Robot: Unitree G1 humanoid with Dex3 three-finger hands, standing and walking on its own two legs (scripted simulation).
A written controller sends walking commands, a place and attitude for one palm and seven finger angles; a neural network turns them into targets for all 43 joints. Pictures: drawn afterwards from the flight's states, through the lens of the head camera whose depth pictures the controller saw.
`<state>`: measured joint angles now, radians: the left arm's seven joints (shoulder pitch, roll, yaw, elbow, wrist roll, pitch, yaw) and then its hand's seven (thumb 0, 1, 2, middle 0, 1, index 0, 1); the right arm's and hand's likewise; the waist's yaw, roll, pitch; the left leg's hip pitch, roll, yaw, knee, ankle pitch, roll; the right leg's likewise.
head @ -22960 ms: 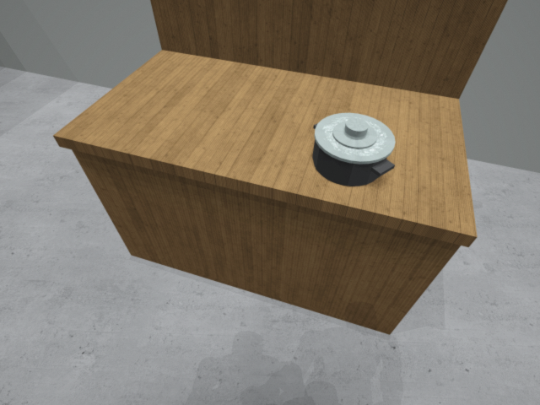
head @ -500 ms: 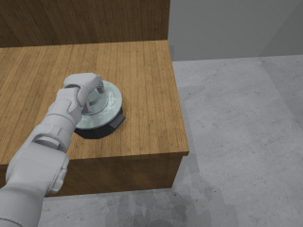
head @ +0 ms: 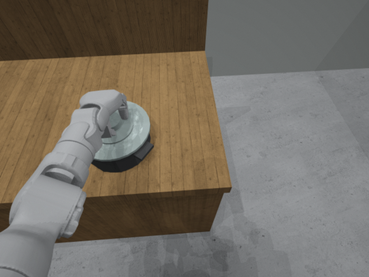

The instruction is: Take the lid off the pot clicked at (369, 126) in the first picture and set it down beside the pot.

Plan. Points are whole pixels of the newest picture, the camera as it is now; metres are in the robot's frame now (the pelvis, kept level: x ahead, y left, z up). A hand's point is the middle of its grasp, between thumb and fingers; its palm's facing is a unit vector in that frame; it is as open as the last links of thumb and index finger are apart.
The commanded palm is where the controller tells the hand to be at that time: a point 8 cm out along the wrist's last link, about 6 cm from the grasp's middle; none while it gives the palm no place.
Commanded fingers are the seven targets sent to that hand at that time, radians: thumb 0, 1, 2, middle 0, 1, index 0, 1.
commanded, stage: close the fingers and squeeze the knob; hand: left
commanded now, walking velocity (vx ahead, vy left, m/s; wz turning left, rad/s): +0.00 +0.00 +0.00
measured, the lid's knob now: (110, 121) +0.49 +0.16 +0.02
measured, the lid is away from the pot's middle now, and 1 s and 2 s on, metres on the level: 0.00 0.00 0.01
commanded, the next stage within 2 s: lift the lid straight up in 0.58 s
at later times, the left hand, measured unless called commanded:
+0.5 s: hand (108, 123) +0.47 +0.16 +0.04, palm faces -0.41 -0.03 -0.91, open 7.7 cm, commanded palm +0.47 +0.16 +0.10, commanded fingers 0.00 0.53 0.97 -0.65 -1.05 -0.81 -1.14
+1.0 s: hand (106, 123) +0.46 +0.16 +0.05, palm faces -0.38 -0.04 -0.92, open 7.7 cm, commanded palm +0.47 +0.16 +0.13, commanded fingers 0.00 0.60 0.99 -0.67 -1.07 -0.84 -1.14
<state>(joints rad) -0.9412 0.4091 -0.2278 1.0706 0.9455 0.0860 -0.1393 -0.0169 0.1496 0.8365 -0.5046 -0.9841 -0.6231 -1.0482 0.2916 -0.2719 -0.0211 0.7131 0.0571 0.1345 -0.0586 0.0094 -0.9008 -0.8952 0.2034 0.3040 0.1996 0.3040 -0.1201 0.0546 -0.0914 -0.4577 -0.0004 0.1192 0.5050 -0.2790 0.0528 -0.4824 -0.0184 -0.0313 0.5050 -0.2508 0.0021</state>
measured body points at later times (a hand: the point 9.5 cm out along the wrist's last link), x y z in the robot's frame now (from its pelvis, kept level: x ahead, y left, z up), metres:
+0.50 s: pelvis +0.00 +0.00 +0.00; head +0.07 -0.02 +0.44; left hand +0.48 +0.16 +0.10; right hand +0.04 -0.27 -0.14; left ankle -0.03 +0.08 -0.73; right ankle -0.01 -0.12 -0.73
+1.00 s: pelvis +0.00 +0.00 +0.00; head +0.06 -0.02 +0.45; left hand +0.48 +0.16 +0.10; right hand +0.04 -0.27 -0.13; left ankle -0.03 +0.08 -0.73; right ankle -0.01 -0.12 -0.73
